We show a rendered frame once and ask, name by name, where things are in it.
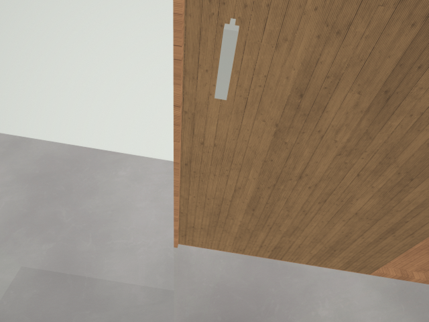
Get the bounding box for handle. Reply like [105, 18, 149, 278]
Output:
[214, 18, 239, 100]

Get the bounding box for wardrobe door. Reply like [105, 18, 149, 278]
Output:
[178, 0, 429, 274]
[383, 237, 429, 274]

